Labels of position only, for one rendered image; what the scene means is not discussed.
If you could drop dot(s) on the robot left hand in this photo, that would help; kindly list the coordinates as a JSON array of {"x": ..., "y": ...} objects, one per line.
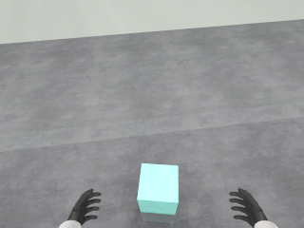
[{"x": 79, "y": 211}]

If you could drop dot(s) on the robot right hand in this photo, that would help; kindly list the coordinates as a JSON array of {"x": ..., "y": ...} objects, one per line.
[{"x": 251, "y": 209}]

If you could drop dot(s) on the carton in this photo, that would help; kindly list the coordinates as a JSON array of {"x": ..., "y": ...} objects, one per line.
[{"x": 158, "y": 191}]

